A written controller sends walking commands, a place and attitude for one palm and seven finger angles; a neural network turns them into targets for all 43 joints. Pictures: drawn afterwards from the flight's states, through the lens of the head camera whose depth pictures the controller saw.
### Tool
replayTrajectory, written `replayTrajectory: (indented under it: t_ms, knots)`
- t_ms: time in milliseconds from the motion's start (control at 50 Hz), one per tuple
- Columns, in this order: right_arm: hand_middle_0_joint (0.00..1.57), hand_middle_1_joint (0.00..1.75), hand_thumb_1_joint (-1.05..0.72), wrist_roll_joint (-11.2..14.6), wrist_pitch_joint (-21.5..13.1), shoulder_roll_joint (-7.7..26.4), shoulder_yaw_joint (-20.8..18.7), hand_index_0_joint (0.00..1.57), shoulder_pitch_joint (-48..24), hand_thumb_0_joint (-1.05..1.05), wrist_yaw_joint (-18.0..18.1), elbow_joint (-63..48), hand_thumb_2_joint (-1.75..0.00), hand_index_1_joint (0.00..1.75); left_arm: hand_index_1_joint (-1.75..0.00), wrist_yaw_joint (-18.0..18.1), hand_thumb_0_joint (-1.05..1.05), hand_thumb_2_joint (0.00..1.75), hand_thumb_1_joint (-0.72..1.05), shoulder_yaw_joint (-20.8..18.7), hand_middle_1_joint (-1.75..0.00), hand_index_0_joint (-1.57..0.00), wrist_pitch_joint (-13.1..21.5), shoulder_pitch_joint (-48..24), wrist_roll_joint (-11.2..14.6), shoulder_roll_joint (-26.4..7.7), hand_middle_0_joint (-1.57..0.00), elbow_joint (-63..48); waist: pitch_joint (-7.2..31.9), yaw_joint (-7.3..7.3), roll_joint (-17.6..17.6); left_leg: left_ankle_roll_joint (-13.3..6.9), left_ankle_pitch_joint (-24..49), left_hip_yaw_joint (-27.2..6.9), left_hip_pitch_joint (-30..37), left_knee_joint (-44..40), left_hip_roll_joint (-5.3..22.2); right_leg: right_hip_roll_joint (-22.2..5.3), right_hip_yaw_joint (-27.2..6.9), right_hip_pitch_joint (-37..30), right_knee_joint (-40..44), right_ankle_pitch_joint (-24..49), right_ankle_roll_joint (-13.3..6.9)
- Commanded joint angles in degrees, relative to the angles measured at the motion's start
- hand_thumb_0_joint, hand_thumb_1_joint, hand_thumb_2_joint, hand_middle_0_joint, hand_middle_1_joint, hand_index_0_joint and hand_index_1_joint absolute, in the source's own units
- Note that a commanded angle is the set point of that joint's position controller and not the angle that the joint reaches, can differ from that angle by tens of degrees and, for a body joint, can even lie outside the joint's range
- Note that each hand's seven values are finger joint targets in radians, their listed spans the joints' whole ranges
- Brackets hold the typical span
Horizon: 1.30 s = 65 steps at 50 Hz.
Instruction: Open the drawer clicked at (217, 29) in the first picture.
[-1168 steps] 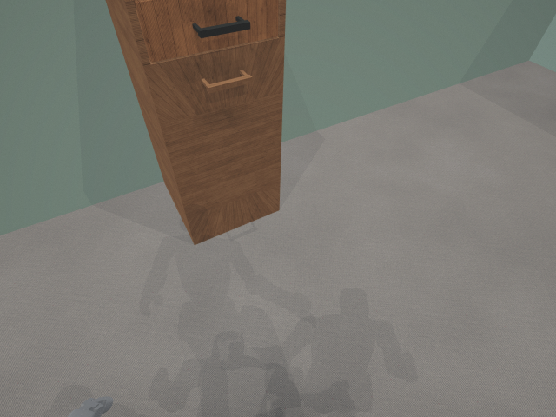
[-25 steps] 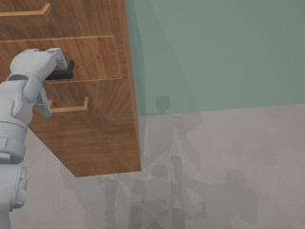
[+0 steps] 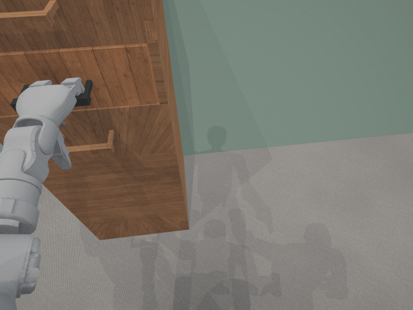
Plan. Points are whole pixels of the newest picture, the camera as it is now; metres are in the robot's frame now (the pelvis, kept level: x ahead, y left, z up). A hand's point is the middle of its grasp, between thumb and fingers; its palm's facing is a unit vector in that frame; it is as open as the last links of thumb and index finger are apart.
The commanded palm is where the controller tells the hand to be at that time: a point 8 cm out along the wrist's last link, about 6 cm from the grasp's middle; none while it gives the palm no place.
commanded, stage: lower the fingers behind the handle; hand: left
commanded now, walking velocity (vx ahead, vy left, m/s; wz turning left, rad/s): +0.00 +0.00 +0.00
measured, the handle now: (55, 94) +0.50 +0.31 +0.14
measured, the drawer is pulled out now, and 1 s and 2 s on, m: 0.00 0.00 0.09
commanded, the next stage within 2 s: close the thumb around the handle in 0.32 s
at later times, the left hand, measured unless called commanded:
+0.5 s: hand (60, 123) +0.44 +0.29 +0.13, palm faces -0.01 -0.01 -1.00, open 13.8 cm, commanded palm +0.42 +0.29 +0.18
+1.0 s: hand (62, 121) +0.45 +0.29 +0.12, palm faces -0.02 -0.01 -1.00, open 6.1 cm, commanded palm +0.43 +0.29 +0.18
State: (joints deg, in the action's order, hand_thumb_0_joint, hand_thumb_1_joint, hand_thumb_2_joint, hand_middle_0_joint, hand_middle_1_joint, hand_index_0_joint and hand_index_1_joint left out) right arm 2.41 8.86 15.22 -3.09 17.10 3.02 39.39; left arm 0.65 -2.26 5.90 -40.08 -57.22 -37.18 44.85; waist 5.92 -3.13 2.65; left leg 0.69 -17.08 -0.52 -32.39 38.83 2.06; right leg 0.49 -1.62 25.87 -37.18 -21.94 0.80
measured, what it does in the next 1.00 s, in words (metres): stands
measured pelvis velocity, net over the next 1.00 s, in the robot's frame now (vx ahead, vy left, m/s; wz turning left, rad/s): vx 0.00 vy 0.00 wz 0.01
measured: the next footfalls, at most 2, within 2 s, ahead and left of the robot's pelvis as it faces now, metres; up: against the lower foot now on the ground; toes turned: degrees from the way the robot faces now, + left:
none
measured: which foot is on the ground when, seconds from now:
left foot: down 0.00-1.00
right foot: down 0.00-1.00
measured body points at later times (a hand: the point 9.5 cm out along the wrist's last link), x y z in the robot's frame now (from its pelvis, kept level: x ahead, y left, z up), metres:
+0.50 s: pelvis +0.00 +0.00 +0.00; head +0.04 -0.01 +0.45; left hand +0.43 +0.29 +0.18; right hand +0.07 -0.28 -0.13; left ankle +0.02 +0.13 -0.72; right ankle -0.04 -0.13 -0.72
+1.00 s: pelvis +0.00 +0.00 +0.00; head +0.05 -0.01 +0.45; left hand +0.44 +0.28 +0.18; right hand +0.06 -0.27 -0.13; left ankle +0.02 +0.13 -0.72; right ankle -0.04 -0.13 -0.72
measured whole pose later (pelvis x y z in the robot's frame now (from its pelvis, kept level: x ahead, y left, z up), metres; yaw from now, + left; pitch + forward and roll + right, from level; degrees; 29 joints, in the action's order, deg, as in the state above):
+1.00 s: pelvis +0.00 +0.00 +0.00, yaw +0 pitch +11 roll -1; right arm 2.5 8.6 15.0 -2.7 17.2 3.5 40.0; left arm 1.0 -1.1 5.6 -42.1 -57.2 -37.3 46.9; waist 5.8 -3.3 2.7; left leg 0.6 -16.8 -0.7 -32.2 38.3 1.8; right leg 0.2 -1.4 25.6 -36.7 -21.8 0.9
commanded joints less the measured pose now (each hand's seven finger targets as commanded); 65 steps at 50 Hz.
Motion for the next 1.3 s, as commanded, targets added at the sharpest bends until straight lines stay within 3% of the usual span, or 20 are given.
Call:
replayTrajectory:
  t_ms: [0, 40, 100, 260, 280, 400, 460, 540, 640, 660, 800, 860, 900, 940, 1020, 1060, 1120, 1180, 1220, 1280]
  knots:
    - [0.20, 0.30, -0.90, -0.1, -2.0, 8.4, -2.4, 0.20, 1.1, 0.00, 1.1, -5.6, -0.90, 0.30, -1.20, 3.1, 0.00, 0.30, -0.50, -7.1, -1.20, -0.30, 0.8, -27.1, 0.2, -19.7, -0.30, -11.5, 19.5, -0.07, 1.6, -3.5, 19.5, 2.3, 16.4, -2.0, -3.0, 2.7, 2.8, -2.7, 3.9, 21.2, -2.1]
    - [0.20, 0.30, -0.90, -0.1, -2.1, 8.2, -2.8, 0.20, 1.1, 0.00, 1.1, -5.6, -0.90, 0.30, -1.20, 3.5, 0.00, 0.30, -0.50, -6.5, -1.20, -0.30, 1.1, -26.3, -0.1, -18.5, -0.30, -12.8, 21.3, 0.20, 3.2, -3.4, 21.5, 2.4, 18.2, -1.7, -2.9, 2.8, 2.7, -2.5, 3.7, 22.0, -2.2]
    - [0.20, 0.30, -0.90, -0.1, -2.2, 8.2, -2.6, 0.20, 0.8, 0.00, 0.9, -5.5, -0.90, 0.30, -1.20, 3.5, 0.00, 0.30, -0.50, -4.3, -1.20, -0.30, 0.2, -26.1, 0.0, -16.1, -0.30, -11.0, 18.2, -0.46, 3.0, -3.3, 19.3, 2.4, 17.7, -2.1, -2.8, 2.8, 3.1, -0.6, 4.2, 19.8, -2.2]
    - [0.20, 0.30, -0.90, 0.1, -1.8, 8.6, -2.4, 0.20, 0.5, 0.00, 1.3, -5.7, -0.90, 0.30, -1.20, 2.4, 0.00, 0.30, -0.50, -6.7, -1.20, -0.30, -0.4, -23.8, 0.1, -19.1, -0.30, -9.7, 18.7, 0.39, 0.8, -3.4, 19.4, 2.5, 16.6, -2.6, -2.9, 2.5, 2.7, -3.5, 4.5, 21.6, -2.1]
    - [0.20, 0.30, -0.90, 0.1, -1.9, 8.6, -2.2, 0.20, 0.3, 0.00, 1.2, -5.8, -0.90, 0.30, -1.20, 2.3, 0.00, 0.30, -0.50, -4.8, -1.20, -0.30, -0.1, -25.7, 0.3, -17.5, -0.30, -10.9, 18.3, -0.15, 2.0, -3.4, 18.9, 2.7, 16.8, -2.7, -3.0, 2.4, 2.7, -2.9, 4.7, 21.4, -2.0]
    - [0.20, 0.30, -0.90, 0.1, -2.2, 8.4, -2.5, 0.20, 0.3, 0.00, 1.3, -6.1, -0.90, 0.30, -1.20, 2.4, 0.00, 0.30, -0.50, -4.7, -1.20, -0.30, 0.7, -24.9, 0.4, -16.6, -0.30, -11.9, 18.0, 0.05, 2.1, -3.4, 18.3, 2.4, 17.5, -3.0, -2.8, 2.5, 3.0, -2.0, 4.8, 19.5, -2.1]
    - [0.20, 0.30, -0.90, 0.1, -2.1, 8.6, -2.4, 0.20, 0.5, 0.00, 1.3, -5.5, -0.90, 0.30, -1.22, 2.6, 0.00, 0.37, -0.33, -4.9, -1.22, -0.31, 0.5, -25.2, 0.4, -17.1, -0.31, -10.4, 17.0, -0.37, 2.3, -3.3, 18.0, 2.4, 17.2, -2.9, -2.8, 2.5, 2.9, -1.5, 5.0, 19.4, -2.2]
    - [0.20, 0.30, -0.90, 0.0, -2.1, 8.5, -2.5, 0.20, 0.9, 0.00, 1.2, -5.4, -0.90, 0.30, -1.24, 2.7, 0.00, 0.47, -0.11, -5.2, -1.24, -0.33, 0.7, -26.0, 0.4, -17.5, -0.33, -11.9, 19.7, -0.12, 2.2, -3.3, 20.3, 2.3, 18.1, -2.6, -2.8, 2.5, 2.9, -2.7, 4.5, 21.3, -2.2]
    - [0.20, 0.30, -0.90, 0.1, -2.1, 8.6, -2.5, 0.20, 1.0, 0.00, 1.2, -5.1, -0.90, 0.30, -1.27, 2.9, 0.00, 0.59, 0.17, -5.2, -1.27, -0.35, 0.3, -26.0, 0.4, -17.6, -0.35, -9.9, 18.6, -0.24, 1.5, -3.3, 18.4, 2.4, 17.3, -2.9, -2.8, 2.4, 2.8, -2.2, 5.0, 19.8, -2.1]
    - [0.20, 0.30, -0.90, 0.1, -2.0, 8.8, -2.4, 0.20, 1.1, 0.00, 1.5, -4.9, -0.90, 0.30, -1.28, 2.9, 0.00, 0.61, 0.23, -4.9, -1.28, -0.35, 0.1, -27.0, 0.1, -17.8, -0.35, -9.0, 17.2, -0.96, 0.8, -3.3, 17.6, 2.3, 16.9, -3.0, -2.7, 2.5, 3.0, -1.3, 5.0, 19.3, -2.1]
    - [0.20, 0.30, -0.90, -0.1, -2.4, 8.4, -2.5, 0.20, 1.7, 0.00, 1.2, -5.0, -0.90, 0.30, -1.32, 3.3, 0.00, 0.78, 0.62, -2.6, -1.32, -0.38, 0.3, -29.3, -0.2, -15.1, -0.38, -10.5, 19.3, -0.99, 3.8, -3.1, 18.8, 1.8, 18.9, -2.7, -2.7, 2.7, 3.4, -0.1, 4.5, 18.7, -2.4]
    - [0.20, 0.30, -0.90, -0.1, -2.2, 8.7, -2.6, 0.20, 2.0, 0.00, 1.2, -4.9, -0.90, 0.30, -1.34, 3.1, 0.00, 0.85, 0.79, -5.5, -1.34, -0.39, 0.3, -27.1, 0.0, -18.1, -0.39, -10.1, 20.9, -0.18, 2.4, -3.3, 21.1, 2.2, 18.6, -2.2, -2.7, 2.7, 3.0, -2.4, 4.2, 21.7, -2.3]
    - [0.20, 0.30, -0.90, 0.0, -2.1, 8.5, -2.5, 0.20, 1.8, 0.00, 1.2, -4.9, -0.90, 0.30, -1.35, 2.8, 0.00, 0.90, 0.90, -2.9, -1.35, -0.40, 0.2, -28.7, 0.5, -15.3, -0.40, -10.4, 19.4, -1.16, 1.6, -3.4, 20.0, 2.1, 18.5, -2.4, -2.7, 2.6, 3.2, -1.5, 4.6, 20.9, -2.2]
    - [0.20, 0.30, -0.90, 0.1, -2.0, 8.9, -2.4, 0.20, 1.7, 0.00, 1.3, -4.7, -0.90, 0.30, -1.35, 2.7, 0.00, 0.90, 0.90, -5.1, -1.35, -0.40, 0.2, -27.3, 0.3, -17.9, -0.40, -8.7, 18.5, -0.83, 0.7, -3.4, 18.9, 2.3, 17.2, -2.8, -2.7, 2.5, 2.9, -2.1, 4.9, 20.7, -2.0]
    - [0.20, 0.30, -0.90, 0.0, -2.0, 8.8, -2.4, 0.20, 1.8, 0.00, 1.5, -4.5, -0.90, 0.30, -1.35, 2.4, 0.00, 0.90, 0.90, -3.4, -1.35, -0.40, 0.3, -29.0, 0.1, -16.4, -0.40, -8.9, 17.4, -1.53, 1.3, -3.4, 18.3, 2.3, 17.1, -2.7, -2.7, 2.4, 2.9, -1.4, 5.4, 20.1, -2.2]
    - [0.20, 0.30, -0.90, 0.1, -2.0, 8.8, -2.3, 0.20, 1.8, 0.00, 1.7, -4.8, -0.90, 0.30, -1.35, 2.6, 0.00, 0.90, 0.90, -4.6, -1.35, -0.40, 0.3, -28.0, -0.2, -18.0, -0.40, -8.5, 18.0, -0.92, 1.8, -3.5, 18.7, 2.4, 17.0, -2.7, -2.9, 2.5, 2.8, -1.9, 4.9, 20.8, -2.2]
    - [0.20, 0.30, -0.90, -0.1, -2.1, 8.5, -2.6, 0.20, 2.2, 0.00, 1.4, -4.9, -0.90, 0.30, -1.35, 2.5, 0.00, 0.90, 0.90, -4.2, -1.35, -0.40, 1.0, -28.5, 0.4, -16.7, -0.40, -10.2, 19.6, -1.10, 1.8, -3.4, 20.8, 2.2, 18.2, -2.2, -2.7, 2.6, 3.0, -2.3, 4.7, 21.7, -2.3]
    - [0.20, 0.30, -0.90, -0.1, -1.9, 8.7, -2.5, 0.20, 2.0, 0.00, 1.5, -4.9, -0.90, 0.30, -1.35, 2.8, 0.00, 0.90, 0.90, -6.7, -1.35, -0.40, 1.2, -26.3, 0.3, -19.5, -0.40, -9.9, 20.8, -0.09, 2.2, -3.5, 21.5, 2.6, 17.7, -2.0, -3.0, 2.5, 2.7, -3.6, 4.3, 23.6, -2.2]
    - [0.20, 0.30, -0.90, -0.1, -1.8, 8.4, -2.6, 0.20, 1.7, 0.00, 1.3, -5.4, -0.90, 0.30, -1.35, 2.5, 0.00, 0.90, 0.90, -5.5, -1.35, -0.40, 1.4, -25.3, 1.1, -17.3, -0.40, -11.6, 21.3, -0.05, 2.0, -3.5, 22.0, 2.7, 18.1, -2.1, -3.0, 2.5, 2.8, -4.4, 4.6, 23.9, -2.2]
    - [0.20, 0.30, -0.90, 0.1, -1.6, 8.4, -2.6, 0.20, 0.8, 0.00, 1.2, -5.9, -0.90, 0.30, -1.35, 2.7, 0.00, 0.90, 0.90, -6.9, -1.35, -0.40, 1.2, -20.9, 1.0, -18.1, -0.40, -12.2, 20.2, 0.99, 1.8, -3.4, 22.0, 2.7, 17.8, -2.5, -2.9, 2.7, 3.0, -4.4, 4.3, 23.6, -2.2]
